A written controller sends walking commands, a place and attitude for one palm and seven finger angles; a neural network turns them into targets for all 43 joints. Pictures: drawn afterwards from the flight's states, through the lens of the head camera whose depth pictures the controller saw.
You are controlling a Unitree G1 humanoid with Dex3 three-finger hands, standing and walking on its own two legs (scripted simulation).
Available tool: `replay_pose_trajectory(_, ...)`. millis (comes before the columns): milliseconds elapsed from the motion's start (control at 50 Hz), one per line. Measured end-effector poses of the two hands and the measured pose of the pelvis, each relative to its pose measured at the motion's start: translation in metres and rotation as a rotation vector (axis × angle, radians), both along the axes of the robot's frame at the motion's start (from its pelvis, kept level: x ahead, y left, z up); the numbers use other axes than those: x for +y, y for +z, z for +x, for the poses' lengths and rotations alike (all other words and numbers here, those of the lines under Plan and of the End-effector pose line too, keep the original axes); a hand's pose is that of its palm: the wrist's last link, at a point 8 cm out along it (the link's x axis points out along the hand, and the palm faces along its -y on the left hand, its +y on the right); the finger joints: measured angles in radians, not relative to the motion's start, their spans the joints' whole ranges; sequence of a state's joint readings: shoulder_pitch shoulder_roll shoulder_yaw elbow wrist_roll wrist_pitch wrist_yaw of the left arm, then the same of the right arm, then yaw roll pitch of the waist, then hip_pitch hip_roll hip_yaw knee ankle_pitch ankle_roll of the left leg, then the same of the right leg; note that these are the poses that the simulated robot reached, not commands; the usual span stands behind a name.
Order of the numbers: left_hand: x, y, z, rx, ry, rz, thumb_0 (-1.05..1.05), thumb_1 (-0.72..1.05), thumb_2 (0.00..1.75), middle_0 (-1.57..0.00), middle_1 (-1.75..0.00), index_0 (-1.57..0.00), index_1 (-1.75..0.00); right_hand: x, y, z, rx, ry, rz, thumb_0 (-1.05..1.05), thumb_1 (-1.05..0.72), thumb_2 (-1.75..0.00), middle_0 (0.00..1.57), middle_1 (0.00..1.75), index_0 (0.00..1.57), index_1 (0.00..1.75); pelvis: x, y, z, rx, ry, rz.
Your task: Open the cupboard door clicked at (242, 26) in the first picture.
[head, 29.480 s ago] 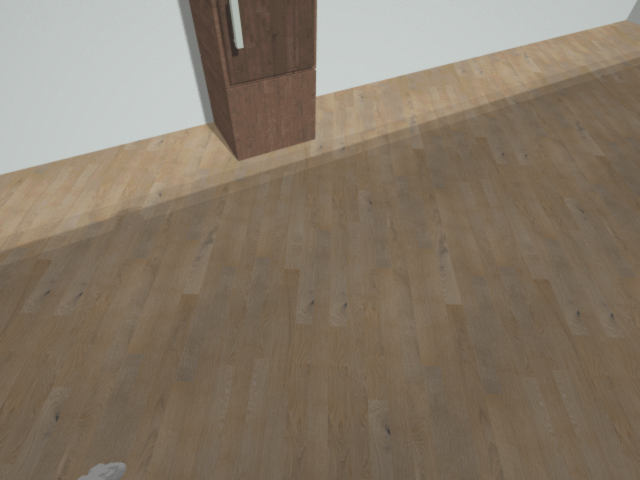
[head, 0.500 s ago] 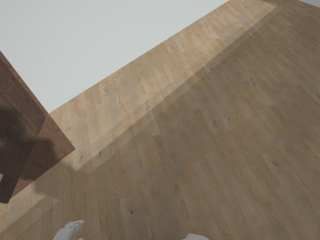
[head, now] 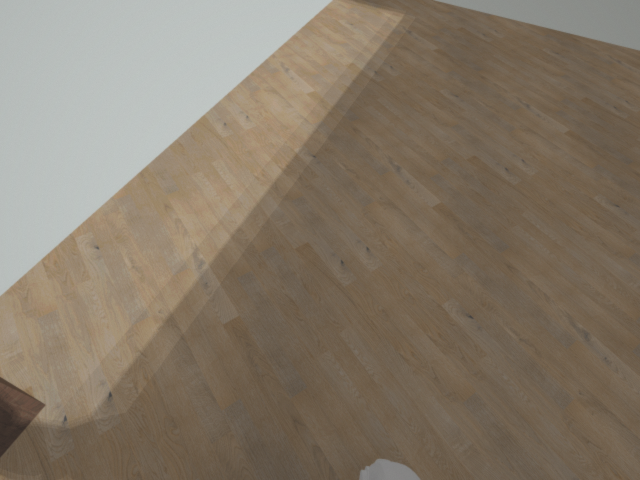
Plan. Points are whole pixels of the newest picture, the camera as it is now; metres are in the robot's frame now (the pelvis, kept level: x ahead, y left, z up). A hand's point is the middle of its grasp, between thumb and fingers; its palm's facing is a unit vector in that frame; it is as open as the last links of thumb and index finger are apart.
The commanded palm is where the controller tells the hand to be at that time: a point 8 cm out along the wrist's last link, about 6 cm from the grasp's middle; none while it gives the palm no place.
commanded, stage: walk to a spot facing it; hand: left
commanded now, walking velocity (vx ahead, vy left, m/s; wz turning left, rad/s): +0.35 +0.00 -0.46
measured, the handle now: out of the picture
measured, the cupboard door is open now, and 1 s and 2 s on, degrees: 42 42 42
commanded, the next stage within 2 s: turn to face it in 0.76 s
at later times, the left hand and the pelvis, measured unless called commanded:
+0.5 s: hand (257, 357) +0.32 +0.12 -0.19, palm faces -0.21 -0.96 -0.17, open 7.3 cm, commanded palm none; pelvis +0.23 -0.05 -0.01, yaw -13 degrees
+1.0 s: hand (312, 267) +0.51 +0.04 -0.19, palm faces -0.18 -0.97 -0.19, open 7.2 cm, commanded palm none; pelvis +0.46 -0.14 -0.01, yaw -13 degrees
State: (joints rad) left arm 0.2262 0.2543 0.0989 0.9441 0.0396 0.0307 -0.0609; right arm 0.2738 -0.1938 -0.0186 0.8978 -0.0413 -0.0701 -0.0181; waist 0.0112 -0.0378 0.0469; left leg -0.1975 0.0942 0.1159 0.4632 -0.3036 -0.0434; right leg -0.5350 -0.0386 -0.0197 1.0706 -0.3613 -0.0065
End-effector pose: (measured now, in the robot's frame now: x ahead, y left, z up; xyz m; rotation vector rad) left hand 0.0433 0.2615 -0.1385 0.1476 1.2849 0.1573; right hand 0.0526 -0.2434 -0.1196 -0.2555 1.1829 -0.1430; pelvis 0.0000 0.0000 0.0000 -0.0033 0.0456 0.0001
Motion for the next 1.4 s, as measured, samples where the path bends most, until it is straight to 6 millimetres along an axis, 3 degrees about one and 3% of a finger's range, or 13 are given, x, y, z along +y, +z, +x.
replay_pose_trajectory(140, -0.044, 0.007, 0.158, -0.170, -0.201, 0.012, 0.01, 0.91, 0.90, -0.20, -0.30, -0.20, -0.30, -0.030, -0.020, -0.056, 0.246, -0.190, 0.027, 0.01, -0.91, -0.90, 0.20, 0.30, 0.20, 0.30, -0.028, -0.012, 0.059, -0.017, -0.080, -0.006)
replay_pose_trajectory(200, -0.062, 0.001, 0.204, -0.251, -0.224, 0.034, 0.00, 0.91, 0.90, -0.20, -0.30, -0.20, -0.30, -0.046, -0.034, -0.057, 0.325, -0.245, 0.033, 0.01, -0.91, -0.90, 0.20, 0.30, 0.20, 0.30, -0.042, -0.025, 0.082, -0.034, -0.090, 0.010)
replay_pose_trajectory(260, -0.076, 0.003, 0.223, -0.217, -0.241, 0.032, 0.00, 0.91, 0.89, -0.20, -0.30, -0.20, -0.30, -0.057, -0.028, -0.023, 0.298, -0.272, 0.022, 0.01, -0.91, -0.90, 0.20, 0.30, 0.20, 0.30, -0.047, -0.017, 0.104, -0.035, -0.109, 0.001)
replay_pose_trajectory(360, -0.094, 0.000, 0.239, -0.107, -0.261, -0.017, 0.00, 0.91, 0.89, -0.20, -0.30, -0.20, -0.30, -0.061, -0.009, 0.063, 0.135, -0.284, 0.022, 0.01, -0.91, -0.90, 0.20, 0.30, 0.19, 0.30, -0.051, -0.002, 0.151, -0.020, -0.156, 0.009)
replay_pose_trajectory(480, -0.086, -0.020, 0.274, -0.020, -0.244, -0.038, 0.00, 0.93, 0.89, -0.20, -0.30, -0.21, -0.30, -0.051, -0.016, 0.150, 0.001, -0.280, 0.016, 0.01, -0.91, -0.90, 0.20, 0.30, 0.20, 0.30, -0.047, -0.014, 0.220, -0.018, -0.211, -0.015)
replay_pose_trajectory(560, -0.095, -0.015, 0.319, -0.002, -0.267, -0.023, 0.00, 0.92, 0.89, -0.20, -0.30, -0.20, -0.30, -0.039, -0.015, 0.167, 0.043, -0.312, 0.059, 0.00, -0.91, -0.90, 0.20, 0.30, 0.20, 0.30, -0.059, -0.007, 0.257, -0.007, -0.222, 0.006)
replay_pose_trajectory(640, -0.123, 0.001, 0.380, -0.058, -0.299, -0.029, 0.01, 0.92, 0.90, -0.20, -0.30, -0.20, -0.30, -0.033, -0.016, 0.166, 0.166, -0.347, 0.121, 0.00, -0.91, -0.90, 0.20, 0.30, 0.20, 0.30, -0.076, 0.000, 0.293, -0.001, -0.238, 0.001)
replay_pose_trajectory(740, -0.163, -0.003, 0.453, -0.162, -0.334, -0.015, 0.00, 0.91, 0.90, -0.20, -0.30, -0.20, -0.30, -0.049, -0.038, 0.165, 0.307, -0.417, 0.179, 0.01, -0.91, -0.90, 0.21, 0.30, 0.20, 0.30, -0.110, -0.017, 0.340, -0.028, -0.244, 0.016)
replay_pose_trajectory(820, -0.179, -0.001, 0.469, -0.149, -0.280, -0.013, 0.00, 0.91, 0.89, -0.20, -0.30, -0.20, -0.30, -0.081, -0.035, 0.209, 0.328, -0.404, 0.147, 0.01, -0.91, -0.90, 0.20, 0.30, 0.20, 0.30, -0.123, -0.011, 0.373, -0.044, -0.223, -0.007)
replay_pose_trajectory(980, -0.170, -0.017, 0.474, 0.044, -0.212, -0.007, -0.01, 0.94, 0.89, -0.20, -0.30, -0.20, -0.30, -0.137, -0.015, 0.375, 0.053, -0.320, 0.043, 0.01, -0.91, -0.90, 0.20, 0.30, 0.19, 0.30, -0.137, -0.007, 0.450, -0.041, -0.222, -0.014)
replay_pose_trajectory(1040, -0.167, -0.028, 0.483, 0.098, -0.200, 0.003, -0.01, 0.93, 0.89, -0.20, -0.30, -0.20, -0.30, -0.145, -0.020, 0.419, -0.002, -0.289, 0.020, 0.01, -0.91, -0.90, 0.20, 0.30, 0.19, 0.30, -0.141, -0.016, 0.475, -0.040, -0.217, -0.008)
replay_pose_trajectory(1240, -0.206, -0.004, 0.568, -0.122, -0.095, 0.036, 0.00, 0.92, 0.89, -0.20, -0.30, -0.20, -0.30, -0.173, -0.038, 0.480, 0.108, -0.154, 0.083, 0.00, -0.91, -0.90, 0.20, 0.30, 0.20, 0.30, -0.183, -0.015, 0.514, -0.034, -0.066, 0.015)
replay_pose_trajectory(1400, -0.221, 0.011, 0.560, -0.110, 0.022, 0.045, 0.00, 0.91, 0.89, -0.20, -0.30, -0.20, -0.30, -0.206, -0.015, 0.570, 0.068, -0.035, 0.050, 0.01, -0.91, -0.90, 0.20, 0.30, 0.20, 0.30, -0.200, 0.000, 0.545, -0.036, 0.056, 0.050)
